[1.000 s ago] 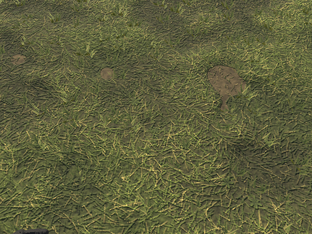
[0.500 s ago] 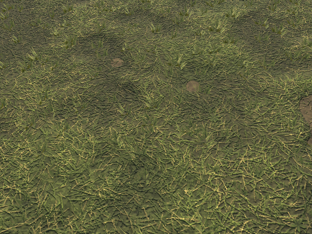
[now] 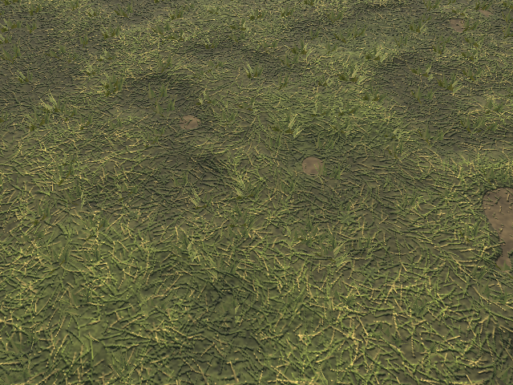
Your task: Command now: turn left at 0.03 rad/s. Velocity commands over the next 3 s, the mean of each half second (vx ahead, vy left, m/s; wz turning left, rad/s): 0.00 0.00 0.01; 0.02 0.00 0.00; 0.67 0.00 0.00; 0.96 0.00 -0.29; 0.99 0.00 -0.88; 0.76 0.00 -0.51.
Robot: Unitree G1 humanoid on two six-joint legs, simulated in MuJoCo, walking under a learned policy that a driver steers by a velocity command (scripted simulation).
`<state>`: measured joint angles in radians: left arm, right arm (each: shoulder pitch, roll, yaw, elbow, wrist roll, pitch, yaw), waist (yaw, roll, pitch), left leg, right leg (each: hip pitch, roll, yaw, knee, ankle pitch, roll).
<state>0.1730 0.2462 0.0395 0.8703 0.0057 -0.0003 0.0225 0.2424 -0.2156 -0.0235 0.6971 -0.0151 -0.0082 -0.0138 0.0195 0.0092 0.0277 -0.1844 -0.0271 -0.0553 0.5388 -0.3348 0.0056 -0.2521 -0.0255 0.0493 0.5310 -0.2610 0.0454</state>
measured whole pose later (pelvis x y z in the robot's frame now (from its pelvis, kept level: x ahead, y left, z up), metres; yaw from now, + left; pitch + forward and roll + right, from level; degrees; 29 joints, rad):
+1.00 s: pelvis +0.00 -0.01 +0.00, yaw -1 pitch -1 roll +0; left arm 0.23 0.20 0.04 1.12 -0.01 0.02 0.05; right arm 0.33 -0.19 -0.02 1.00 0.01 -0.02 -0.04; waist 0.01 0.00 0.02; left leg -0.16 -0.02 -0.04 0.52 -0.37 0.01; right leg -0.25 -0.02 0.06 0.56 -0.36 0.02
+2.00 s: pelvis +0.63 -0.03 -0.01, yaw -11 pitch +0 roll +2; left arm 0.09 0.24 0.03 0.82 0.01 -0.04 -0.06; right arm 0.49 -0.21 -0.03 1.04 -0.02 -0.13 0.01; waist -0.04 -0.02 0.03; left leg 0.17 -0.10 0.26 0.17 -0.36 0.07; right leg -0.81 -0.08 -0.09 0.92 0.09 -0.13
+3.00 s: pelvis +1.40 -0.38 -0.02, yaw -50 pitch +2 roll +2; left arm -0.06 0.25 -0.01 0.60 0.05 -0.08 -0.04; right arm 0.47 -0.27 -0.03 0.90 0.03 -0.09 -0.01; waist -0.10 -0.03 0.06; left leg -0.14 0.01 -0.02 0.96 -0.55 -0.04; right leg -0.55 0.01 -0.01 0.60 -0.08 -0.08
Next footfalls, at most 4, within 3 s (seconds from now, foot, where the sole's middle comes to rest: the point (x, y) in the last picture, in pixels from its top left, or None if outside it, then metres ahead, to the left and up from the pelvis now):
1.66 left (261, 383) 0.52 0.04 -0.77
2.14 right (310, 251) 0.93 -0.11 -0.77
2.54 left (311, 151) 1.39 -0.14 -0.77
2.94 right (423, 142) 1.44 -0.57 -0.77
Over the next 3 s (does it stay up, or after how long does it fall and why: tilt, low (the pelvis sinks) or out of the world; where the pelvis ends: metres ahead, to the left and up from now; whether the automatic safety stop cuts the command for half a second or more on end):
stays up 1.40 -0.38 -0.02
